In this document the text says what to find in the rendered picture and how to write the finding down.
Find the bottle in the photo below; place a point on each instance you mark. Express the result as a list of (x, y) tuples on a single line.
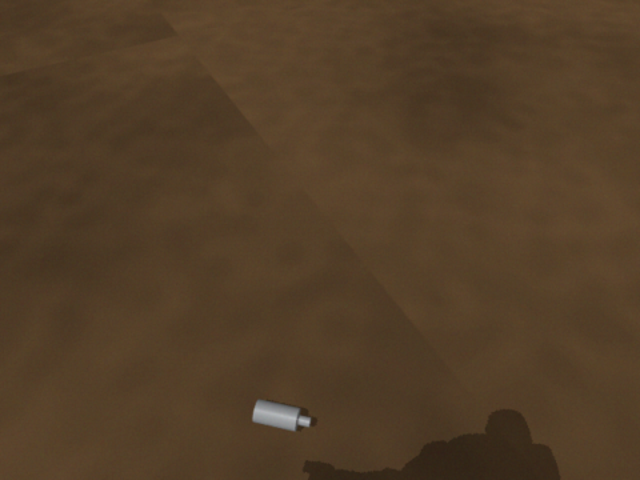
[(279, 415)]

